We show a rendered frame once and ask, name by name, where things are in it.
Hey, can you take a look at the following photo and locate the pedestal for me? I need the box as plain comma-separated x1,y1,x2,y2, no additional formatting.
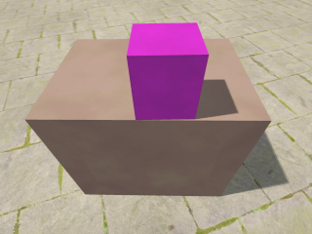
24,38,272,197

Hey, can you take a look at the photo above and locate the carton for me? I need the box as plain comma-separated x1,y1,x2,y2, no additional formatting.
127,22,209,120

